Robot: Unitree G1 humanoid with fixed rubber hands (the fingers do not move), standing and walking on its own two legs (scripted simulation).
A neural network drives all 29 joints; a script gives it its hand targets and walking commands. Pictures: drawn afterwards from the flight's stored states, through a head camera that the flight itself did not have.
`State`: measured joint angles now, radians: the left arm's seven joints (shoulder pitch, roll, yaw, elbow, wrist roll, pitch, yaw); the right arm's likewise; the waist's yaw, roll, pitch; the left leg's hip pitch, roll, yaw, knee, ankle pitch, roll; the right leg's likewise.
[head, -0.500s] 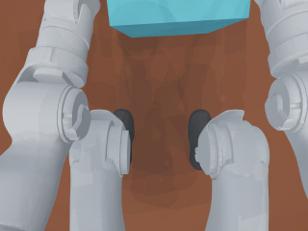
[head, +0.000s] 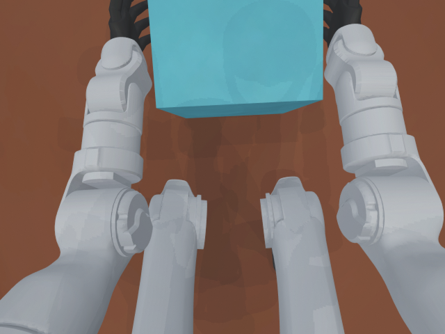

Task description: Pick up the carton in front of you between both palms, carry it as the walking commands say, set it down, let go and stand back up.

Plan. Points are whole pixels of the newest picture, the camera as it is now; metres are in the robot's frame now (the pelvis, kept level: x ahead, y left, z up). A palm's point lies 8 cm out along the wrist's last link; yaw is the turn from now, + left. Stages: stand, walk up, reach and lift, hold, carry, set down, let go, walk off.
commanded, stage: reach and lift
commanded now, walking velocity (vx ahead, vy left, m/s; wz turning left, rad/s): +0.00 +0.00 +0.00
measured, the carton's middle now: (233, 50) +0.54 -0.01 -0.17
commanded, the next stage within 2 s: none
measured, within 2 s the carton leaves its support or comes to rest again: neither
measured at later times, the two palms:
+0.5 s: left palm (59, 17) +0.49 +0.14 +0.06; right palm (417, 0) +0.49 -0.16 +0.06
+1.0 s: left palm out of the picture +0.44 +0.14 +0.22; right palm out of the picture +0.44 -0.16 +0.22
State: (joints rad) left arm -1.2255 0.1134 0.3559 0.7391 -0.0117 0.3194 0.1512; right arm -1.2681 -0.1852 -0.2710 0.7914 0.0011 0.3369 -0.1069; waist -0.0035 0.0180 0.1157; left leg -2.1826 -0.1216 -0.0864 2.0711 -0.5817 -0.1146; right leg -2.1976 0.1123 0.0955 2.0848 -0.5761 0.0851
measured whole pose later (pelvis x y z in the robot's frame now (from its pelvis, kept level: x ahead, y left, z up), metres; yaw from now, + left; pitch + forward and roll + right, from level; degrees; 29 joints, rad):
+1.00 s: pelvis +0.05 +0.00 +0.26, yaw -1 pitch +28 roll +0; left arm -0.60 -0.10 0.39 0.62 0.19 0.34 0.06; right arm -0.61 0.08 -0.37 0.64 -0.20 0.34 -0.04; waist 0.01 0.00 -0.22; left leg -1.23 -0.09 -0.13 1.19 -0.45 -0.05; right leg -1.24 0.09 0.14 1.19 -0.44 0.05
